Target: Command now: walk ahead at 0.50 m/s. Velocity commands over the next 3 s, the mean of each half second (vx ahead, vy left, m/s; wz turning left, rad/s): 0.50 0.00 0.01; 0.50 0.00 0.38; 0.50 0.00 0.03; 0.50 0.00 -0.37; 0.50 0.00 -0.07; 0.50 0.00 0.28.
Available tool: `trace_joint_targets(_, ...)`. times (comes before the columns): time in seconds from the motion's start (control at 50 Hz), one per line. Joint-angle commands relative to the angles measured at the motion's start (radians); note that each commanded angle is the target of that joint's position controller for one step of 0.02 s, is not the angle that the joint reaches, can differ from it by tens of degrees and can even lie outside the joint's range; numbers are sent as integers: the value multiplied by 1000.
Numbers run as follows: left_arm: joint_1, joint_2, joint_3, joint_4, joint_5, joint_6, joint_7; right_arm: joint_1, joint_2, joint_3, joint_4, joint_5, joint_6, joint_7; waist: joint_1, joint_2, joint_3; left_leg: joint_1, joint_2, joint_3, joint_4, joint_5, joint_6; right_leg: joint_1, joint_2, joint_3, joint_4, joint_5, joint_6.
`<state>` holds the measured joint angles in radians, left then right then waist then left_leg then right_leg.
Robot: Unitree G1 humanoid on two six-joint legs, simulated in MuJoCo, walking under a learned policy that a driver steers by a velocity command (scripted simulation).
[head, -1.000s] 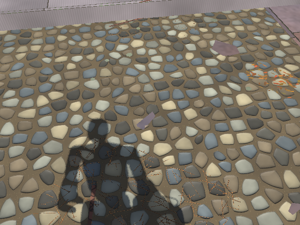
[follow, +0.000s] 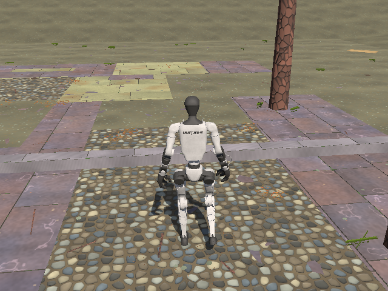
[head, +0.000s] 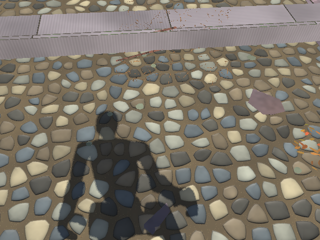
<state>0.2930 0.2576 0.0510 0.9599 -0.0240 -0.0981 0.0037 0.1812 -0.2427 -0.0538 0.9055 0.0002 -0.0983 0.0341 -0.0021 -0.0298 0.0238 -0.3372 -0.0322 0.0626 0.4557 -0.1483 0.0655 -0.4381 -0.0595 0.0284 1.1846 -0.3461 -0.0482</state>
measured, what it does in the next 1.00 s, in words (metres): walks ahead: right foot, then left foot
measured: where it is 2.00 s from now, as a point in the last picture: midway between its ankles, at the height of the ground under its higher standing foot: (139, 112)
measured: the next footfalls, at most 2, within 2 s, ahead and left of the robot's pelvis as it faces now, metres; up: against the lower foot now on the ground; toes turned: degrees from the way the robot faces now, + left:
right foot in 0.42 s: +0.41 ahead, -0.15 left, +0.00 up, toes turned -3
left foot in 1.00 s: +0.69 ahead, +0.11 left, +0.00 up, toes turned +17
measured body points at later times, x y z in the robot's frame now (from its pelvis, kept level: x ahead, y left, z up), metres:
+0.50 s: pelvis +0.28 -0.06 -0.01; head +0.31 -0.07 +0.44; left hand +0.45 +0.19 -0.11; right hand +0.26 -0.32 -0.16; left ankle +0.11 +0.08 -0.66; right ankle +0.37 -0.15 -0.74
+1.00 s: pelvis +0.55 -0.01 -0.02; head +0.58 +0.01 +0.43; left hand +0.48 +0.26 -0.17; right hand +0.79 -0.20 -0.12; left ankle +0.65 +0.10 -0.74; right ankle +0.38 -0.15 -0.72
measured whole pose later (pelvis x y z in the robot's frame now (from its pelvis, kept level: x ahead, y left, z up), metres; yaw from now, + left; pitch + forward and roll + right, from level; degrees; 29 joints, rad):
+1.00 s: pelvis +0.55 -0.01 -0.02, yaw +14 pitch +2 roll -1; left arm 0.33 0.25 0.07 0.99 -0.01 -0.05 0.03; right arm 0.05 -0.23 -0.07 0.80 0.02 -0.05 0.06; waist 0.03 0.01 0.03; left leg -0.52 0.00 0.07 0.60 -0.12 0.12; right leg 0.08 -0.07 -0.28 0.49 -0.49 0.03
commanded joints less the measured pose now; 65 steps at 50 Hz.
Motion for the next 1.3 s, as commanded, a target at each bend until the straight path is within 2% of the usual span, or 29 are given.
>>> trace_joint_targets(0.02, 48, 51, 23, -48, 7, 10, 11, 20, -81, -13, -25, -8, -17, 3, 22, 117, -57, 134, 250, -278, -298, 83, 164, -141, -93, 36, -28, 94, -2)
trace_joint_targets(0.08, -30, 57, 30, -80, 16, 23, 16, 74, -125, -23, 3, -7, -20, -14, 18, 88, -13, 139, 249, -222, -335, 171, 178, -228, -103, 30, -149, 206, 24)
trace_joint_targets(0.2, -240, 30, 21, -140, 15, 12, -1, 170, -139, -20, 38, 6, -5, -38, -42, 86, 25, 217, 218, -136, -349, 179, 134, -252, -64, -9, -490, 460, 38)
trace_joint_targets(0.3, -375, 31, 9, -191, 4, 1, -29, 252, -150, -27, 83, 14, 14, -42, -83, 84, 70, 369, 271, -139, -296, 183, 133, -283, -35, -22, -626, 404, 22)
trace_joint_targets(0.36, -361, 56, 14, -203, 1, -9, -45, 240, -165, -36, 92, 18, 28, -48, -50, 105, 52, 433, 304, -145, -221, 308, 112, -215, -12, -34, -672, 299, -15)
trace_joint_targets(0.4, -192, 107, 41, -158, 6, -13, -42, 192, -173, -38, 81, 19, 36, -49, 49, 120, -50, 409, 263, -102, -34, 610, 80, 50, 52, -88, -703, 279, -55)
trace_joint_targets(0.42, -11, 162, 67, -103, 10, -12, -34, 183, -145, -27, 69, 13, 37, -48, 122, 93, -168, 292, 205, -61, 184, 596, 49, 324, 28, -56, -680, 310, -93)
trace_joint_targets(0.44, 149, 262, 91, -75, 32, -9, -26, 266, -60, 1, 47, -1, 25, -41, 121, -92, -339, -72, 85, -9, 580, 230, -14, 738, -233, 313, -679, 266, -222)
trace_joint_targets(0.46, 178, 240, 79, -62, 23, -6, -32, 308, -8, 20, 63, 5, 0, -32, 106, -238, -436, -301, -34, -125, 790, -429, -32, 876, -351, 682, -841, 131, -303)
trace_joint_targets(0.48, 121, 161, 57, -71, 15, -8, -29, 217, -117, -9, 51, 39, -17, -28, 116, -155, -317, -406, 31, -198, 888, -407, -9, 784, -320, 594, -868, 55, -245)
trace_joint_targets(0.5, 24, 127, 45, -93, 14, -8, -25, 139, -142, -16, 28, 54, -24, -29, 94, -100, -190, -427, 84, -170, 873, -307, 5, 624, -294, 440, -893, 104, -201)
trace_joint_targets(0.52, -52, 95, 34, -104, 21, -10, -26, 102, -135, -20, 25, 46, -19, -37, 62, -32, -121, -379, 128, -153, 818, -218, 4, 472, -257, 328, -933, 167, -175)
trace_joint_targets(0.56, -107, 51, 22, -97, 37, -19, -32, 136, -93, -28, 38, 36, 13, -44, 1, -61, -61, -266, 174, -165, 732, -128, 2, 303, -198, 179, -1007, 219, -141)
trace_joint_targets(0.6, -88, 61, 26, -75, 40, -27, -28, 159, -56, -28, 46, 38, 37, -46, -16, -58, -34, -255, 175, -168, 706, -87, -6, 251, -185, 93, -1047, 284, -147)
trace_joint_targets(0.64, -65, 86, 34, -59, 45, -30, -16, 113, -61, -35, 26, 34, 48, -49, -15, -38, -5, -328, 170, -190, 649, -4, -16, 260, -186, 32, -1066, 346, -147)
trace_joint_targets(0.76, -31, 107, 35, -41, 40, -23, 14, -50, -46, -33, -35, 18, 40, -23, 22, -21, 37, -366, 141, -134, 346, 255, -28, 323, -166, -132, -1089, 413, -106)
trace_joint_targets(0.88, 65, 135, 48, -4, 20, 15, 25, -211, -25, -16, -136, 20, 42, 14, 71, -4, 89, -443, 124, -43, 200, 144, 5, 549, -237, -200, -1002, 559, -96)
trace_joint_targets(0.94, 22, 177, 61, -23, 11, 33, 33, -161, -66, -34, -163, 23, 46, 29, 11, -58, 21, -272, 44, 50, 190, -9, 53, 575, -241, -245, -831, 1001, -66)
trace_joint_targets(0.98, -3, 186, 58, -27, 5, 42, 34, 79, -143, -78, -112, 25, 47, 22, -128, -56, -115, 92, -34, 62, 104, 19, 114, 480, -200, -265, -506, 1104, -31)
trace_joint_targets(1.0, 6, 163, 47, -42, 17, 34, 30, 243, -230, -111, -71, 22, 53, -1, -187, 55, -214, 410, 91, -154, 66, 27, 171, 230, -151, -268, -205, 778, 7)
trace_joint_targets(1.02, 128, -2, -3, -68, 36, 2, 2, 241, -308, -114, -60, 26, 45, -7, -54, 282, -309, 724, 355, -713, -25, -78, 356, -197, 63, -163, 142, -199, 58)
trace_joint_targets(1.04, 35, 82, 13, -66, -9, -39, -13, 294, -223, -88, -64, 15, 38, -8, -123, 165, -389, 749, 395, -840, -146, -108, 350, -285, 62, 43, 233, -238, 35)
trace_joint_targets(1.06, -74, 123, 27, -100, -43, -55, -16, 234, -181, -76, -67, 8, 29, -8, -127, 136, -248, 650, 360, -667, -151, -16, 293, -357, 13, 41, 224, -153, 13)
trace_joint_targets(1.08, -107, 116, 25, -105, -30, -59, -8, 138, -149, -64, -87, 13, 22, -7, -83, 59, -166, 489, 320, -529, -155, 87, 251, -322, -40, 35, 139, -57, 2)
trace_joint_targets(1.1, -117, 120, 35, -92, -6, -52, 0, 63, -107, -51, -101, 7, 19, -6, -46, 32, -109, 349, 282, -426, -174, 181, 226, -262, -71, 26, 70, -8, 6)
trace_joint_targets(1.12, -84, 117, 41, -84, 0, -37, 1, 35, -78, -41, -108, -4, 14, -6, -9, 51, -100, 266, 257, -369, -201, 226, 215, -188, -95, 35, 32, 28, 8)
trace_joint_targets(1.16, -48, 88, 41, -74, 7, -8, 3, 41, -93, -41, -99, 0, 6, -9, 20, 61, -79, 196, 236, -312, -251, 261, 212, -147, -106, 26, -40, 60, 25)
trace_joint_targets(1.22, -125, 76, 38, -101, 23, 12, 11, 93, -134, -49, -74, 4, -1, -27, 8, 59, -26, 179, 222, -241, -291, 342, 204, -228, -106, 9, -182, 187, 62)
trace_joint_targets(1.3, -215, 55, 29, -117, 11, 9, -4, 124, -131, -43, -52, -3, 3, -41, -28, 86, -2, 215, 182, -119, -311, 315, 138, -241, -79, -14, -424, 437, 53)
Over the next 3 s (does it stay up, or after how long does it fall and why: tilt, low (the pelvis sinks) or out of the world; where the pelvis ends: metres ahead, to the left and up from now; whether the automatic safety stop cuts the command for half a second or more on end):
stays up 1.65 0.12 0.02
